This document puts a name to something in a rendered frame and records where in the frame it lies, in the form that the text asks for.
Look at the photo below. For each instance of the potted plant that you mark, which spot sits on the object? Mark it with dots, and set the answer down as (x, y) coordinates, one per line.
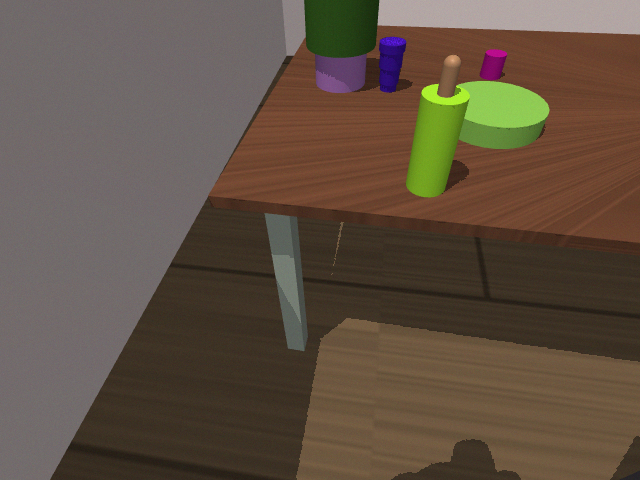
(340, 33)

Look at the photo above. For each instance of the table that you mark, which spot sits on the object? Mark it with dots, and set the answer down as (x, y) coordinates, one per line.
(345, 156)

